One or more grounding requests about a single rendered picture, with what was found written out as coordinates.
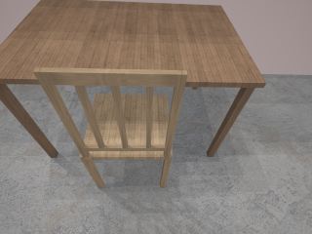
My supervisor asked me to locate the table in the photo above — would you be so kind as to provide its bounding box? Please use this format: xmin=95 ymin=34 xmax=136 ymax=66
xmin=0 ymin=0 xmax=266 ymax=158

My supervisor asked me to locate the chair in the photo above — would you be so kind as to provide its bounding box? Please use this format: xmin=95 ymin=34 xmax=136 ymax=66
xmin=33 ymin=67 xmax=188 ymax=189

